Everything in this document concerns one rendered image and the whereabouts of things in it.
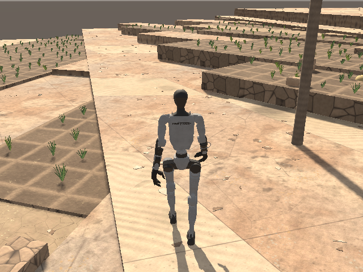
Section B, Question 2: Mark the right robot forearm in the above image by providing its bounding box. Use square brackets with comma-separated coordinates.
[200, 136, 208, 154]

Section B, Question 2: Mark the right robot upper arm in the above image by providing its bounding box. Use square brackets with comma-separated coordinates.
[193, 113, 206, 143]

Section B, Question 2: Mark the robot right hand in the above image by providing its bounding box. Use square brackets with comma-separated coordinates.
[194, 152, 208, 162]

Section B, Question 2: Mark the left robot upper arm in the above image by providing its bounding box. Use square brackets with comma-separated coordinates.
[158, 114, 170, 147]

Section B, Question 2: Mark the robot head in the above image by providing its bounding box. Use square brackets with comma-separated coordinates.
[172, 90, 191, 116]

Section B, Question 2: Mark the robot right thigh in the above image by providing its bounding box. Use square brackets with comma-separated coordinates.
[188, 159, 201, 206]

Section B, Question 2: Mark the left robot forearm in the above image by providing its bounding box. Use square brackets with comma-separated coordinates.
[152, 138, 163, 170]

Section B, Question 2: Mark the robot left hand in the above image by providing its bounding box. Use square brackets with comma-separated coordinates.
[151, 169, 165, 187]

